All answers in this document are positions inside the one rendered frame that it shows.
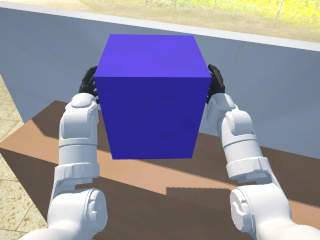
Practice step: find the left robot hand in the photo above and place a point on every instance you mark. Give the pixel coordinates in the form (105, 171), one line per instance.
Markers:
(87, 85)

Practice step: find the pedestal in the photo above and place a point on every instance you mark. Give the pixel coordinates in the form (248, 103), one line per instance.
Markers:
(158, 199)

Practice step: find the robot left forearm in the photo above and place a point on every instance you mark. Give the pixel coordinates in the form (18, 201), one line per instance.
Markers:
(78, 141)

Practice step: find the right robot upper arm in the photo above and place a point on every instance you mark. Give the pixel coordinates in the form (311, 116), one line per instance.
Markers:
(262, 211)

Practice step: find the right robot hand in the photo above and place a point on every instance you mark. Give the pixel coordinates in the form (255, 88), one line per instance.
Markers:
(216, 84)

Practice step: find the carton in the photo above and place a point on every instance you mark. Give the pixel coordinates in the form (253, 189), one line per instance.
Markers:
(152, 91)

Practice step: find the robot right forearm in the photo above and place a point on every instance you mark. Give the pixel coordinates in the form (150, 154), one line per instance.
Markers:
(245, 161)

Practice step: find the left robot upper arm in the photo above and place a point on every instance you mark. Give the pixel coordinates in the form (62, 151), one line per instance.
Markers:
(76, 214)

